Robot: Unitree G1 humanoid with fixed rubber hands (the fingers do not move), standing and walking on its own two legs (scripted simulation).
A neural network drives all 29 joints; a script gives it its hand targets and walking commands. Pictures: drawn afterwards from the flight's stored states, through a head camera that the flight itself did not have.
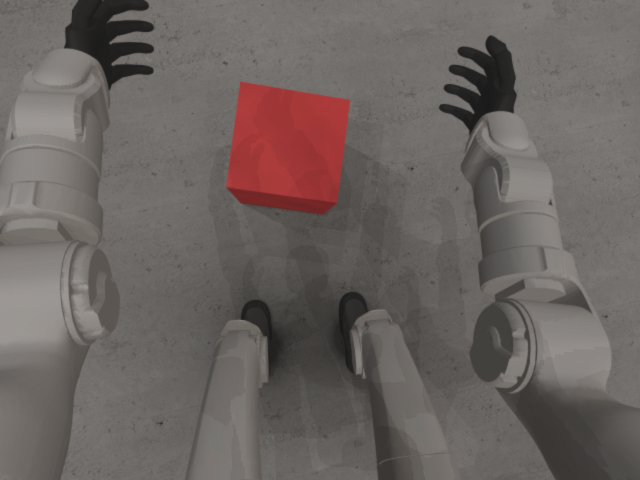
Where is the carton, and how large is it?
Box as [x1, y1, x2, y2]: [226, 82, 349, 213]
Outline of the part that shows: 240,82 226,187 240,202 316,213 324,213 336,203 349,100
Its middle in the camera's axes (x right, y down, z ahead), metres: -0.07 -0.19 +0.85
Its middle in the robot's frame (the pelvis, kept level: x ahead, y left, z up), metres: +0.55 +0.00 -0.54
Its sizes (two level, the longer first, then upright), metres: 0.210 0.200 0.250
